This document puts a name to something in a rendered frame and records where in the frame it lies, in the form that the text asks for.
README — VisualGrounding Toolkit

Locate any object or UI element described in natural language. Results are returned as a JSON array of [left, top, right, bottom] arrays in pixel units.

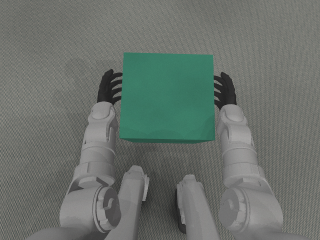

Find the carton
[[119, 52, 215, 144]]

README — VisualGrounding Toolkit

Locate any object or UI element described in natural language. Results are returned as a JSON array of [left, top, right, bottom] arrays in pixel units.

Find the right robot hand
[[213, 72, 237, 111]]

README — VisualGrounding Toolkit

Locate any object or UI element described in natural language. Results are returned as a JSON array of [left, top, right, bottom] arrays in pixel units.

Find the right robot upper arm
[[218, 186, 311, 240]]

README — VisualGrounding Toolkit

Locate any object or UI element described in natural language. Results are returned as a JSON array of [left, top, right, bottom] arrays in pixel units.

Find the left robot upper arm
[[25, 185, 122, 240]]

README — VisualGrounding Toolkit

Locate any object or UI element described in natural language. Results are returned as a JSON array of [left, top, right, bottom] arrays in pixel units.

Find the left robot thigh
[[104, 170, 150, 240]]

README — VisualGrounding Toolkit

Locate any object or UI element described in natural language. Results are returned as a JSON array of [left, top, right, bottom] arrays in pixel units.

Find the left robot hand
[[97, 69, 123, 105]]

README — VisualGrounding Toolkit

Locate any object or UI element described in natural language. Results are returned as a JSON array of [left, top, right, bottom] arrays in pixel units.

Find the left robot shin
[[121, 165, 145, 183]]

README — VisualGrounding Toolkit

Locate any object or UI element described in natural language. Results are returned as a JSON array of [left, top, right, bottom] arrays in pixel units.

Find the left robot forearm
[[59, 101, 119, 224]]

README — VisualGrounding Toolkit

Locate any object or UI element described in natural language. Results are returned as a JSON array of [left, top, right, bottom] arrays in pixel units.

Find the right robot forearm
[[216, 104, 283, 224]]

